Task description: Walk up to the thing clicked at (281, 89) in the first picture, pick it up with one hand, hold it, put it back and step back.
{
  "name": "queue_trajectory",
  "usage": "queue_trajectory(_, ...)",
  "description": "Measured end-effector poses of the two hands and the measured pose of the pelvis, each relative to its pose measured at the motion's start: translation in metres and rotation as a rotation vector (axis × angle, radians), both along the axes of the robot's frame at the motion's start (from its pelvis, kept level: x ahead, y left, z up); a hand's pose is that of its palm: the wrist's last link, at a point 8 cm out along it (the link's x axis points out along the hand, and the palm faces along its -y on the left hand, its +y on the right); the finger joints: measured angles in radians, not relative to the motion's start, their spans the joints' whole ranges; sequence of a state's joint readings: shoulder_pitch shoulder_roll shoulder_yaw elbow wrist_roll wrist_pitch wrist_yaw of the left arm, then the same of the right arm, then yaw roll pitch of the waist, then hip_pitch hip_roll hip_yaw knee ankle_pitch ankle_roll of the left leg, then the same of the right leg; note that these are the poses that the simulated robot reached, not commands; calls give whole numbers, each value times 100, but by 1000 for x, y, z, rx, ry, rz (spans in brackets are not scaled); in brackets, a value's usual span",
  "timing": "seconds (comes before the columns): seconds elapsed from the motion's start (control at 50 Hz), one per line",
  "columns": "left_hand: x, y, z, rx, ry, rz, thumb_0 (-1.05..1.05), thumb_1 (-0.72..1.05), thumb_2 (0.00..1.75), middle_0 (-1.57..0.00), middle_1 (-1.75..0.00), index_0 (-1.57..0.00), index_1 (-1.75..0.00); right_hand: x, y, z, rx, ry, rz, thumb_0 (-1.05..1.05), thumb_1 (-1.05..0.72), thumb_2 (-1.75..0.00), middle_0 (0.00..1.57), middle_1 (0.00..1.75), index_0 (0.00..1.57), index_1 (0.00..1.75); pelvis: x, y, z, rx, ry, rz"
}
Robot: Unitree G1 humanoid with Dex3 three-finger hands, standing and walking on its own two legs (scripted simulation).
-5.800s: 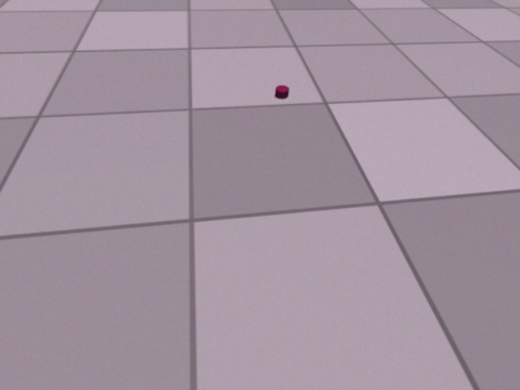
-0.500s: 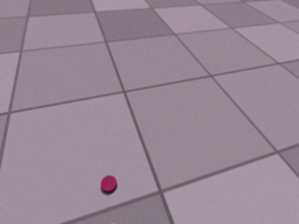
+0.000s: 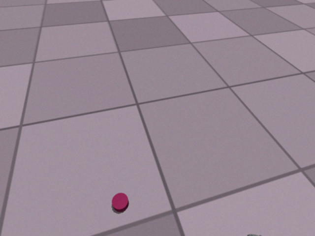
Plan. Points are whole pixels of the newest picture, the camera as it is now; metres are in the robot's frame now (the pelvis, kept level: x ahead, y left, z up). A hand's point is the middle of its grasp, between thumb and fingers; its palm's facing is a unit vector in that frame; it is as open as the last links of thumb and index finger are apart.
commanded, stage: walk up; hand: left
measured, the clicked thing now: (120, 202) +0.46 +0.21 -0.75
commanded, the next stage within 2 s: stand in 0.74 s
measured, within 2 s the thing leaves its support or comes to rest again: neither
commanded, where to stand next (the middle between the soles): +0.08 -0.02 m, yaw -2 degrees
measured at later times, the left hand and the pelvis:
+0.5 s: hand out of the picture +0.09 +0.25 -0.16, palm faces -0.02 -0.95 -0.32, open 7.4 cm; pelvis +0.01 +0.00 +0.00, yaw +0 degrees
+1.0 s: hand out of the picture +0.09 +0.25 -0.15, palm faces -0.02 -0.94 -0.34, open 7.4 cm; pelvis +0.02 -0.01 +0.00, yaw +0 degrees
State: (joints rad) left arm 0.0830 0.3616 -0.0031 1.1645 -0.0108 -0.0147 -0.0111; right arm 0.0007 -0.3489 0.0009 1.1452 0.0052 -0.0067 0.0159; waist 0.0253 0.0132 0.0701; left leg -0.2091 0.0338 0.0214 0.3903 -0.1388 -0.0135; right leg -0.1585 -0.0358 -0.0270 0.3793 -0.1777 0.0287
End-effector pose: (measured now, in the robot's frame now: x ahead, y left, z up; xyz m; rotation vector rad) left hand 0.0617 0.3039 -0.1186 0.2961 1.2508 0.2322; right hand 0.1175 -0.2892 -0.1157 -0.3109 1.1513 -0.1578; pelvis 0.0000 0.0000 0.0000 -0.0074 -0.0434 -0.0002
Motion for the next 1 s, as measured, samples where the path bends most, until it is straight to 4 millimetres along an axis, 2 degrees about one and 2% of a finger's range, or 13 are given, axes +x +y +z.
queue_trajectory(0.2,20,-6,1,-17,-25,-27,1,90,90,-20,-30,-20,-29,-21,-6,2,-12,42,-37,1,-91,-90,20,30,20,30,3,0,3,3,5,-5)
queue_trajectory(0.34,22,-9,0,-23,-18,-33,1,90,90,-20,-30,-20,-29,-40,-10,0,-19,82,-63,1,-91,-90,20,30,20,30,5,0,3,4,5,-6)
queue_trajectory(0.46,19,-10,-1,-23,-5,-32,1,90,90,-20,-30,-20,-29,-47,-10,-2,-15,98,-71,1,-91,-90,20,30,20,30,5,-1,3,2,7,-4)
queue_trajectory(0.74,16,-11,0,-19,1,-18,1,90,90,-20,-30,-20,-29,-35,-8,-2,-5,77,-56,1,-91,-90,20,30,20,30,9,-3,3,2,10,-3)
queue_trajectory(1.0,25,-12,1,-10,-2,-33,1,90,90,-20,-30,-20,-29,-23,-13,0,-14,64,-51,1,-91,-90,20,30,20,30,20,-7,3,9,15,-2)
